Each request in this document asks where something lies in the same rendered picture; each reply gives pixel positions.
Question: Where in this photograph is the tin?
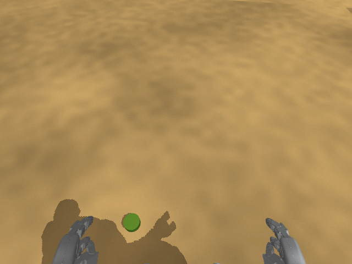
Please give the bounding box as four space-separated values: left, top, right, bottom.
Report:
123 213 141 232

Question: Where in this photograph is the right robot hand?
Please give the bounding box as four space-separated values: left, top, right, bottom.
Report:
262 218 306 264

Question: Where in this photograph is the left robot hand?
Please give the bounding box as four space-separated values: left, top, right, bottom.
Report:
52 216 99 264

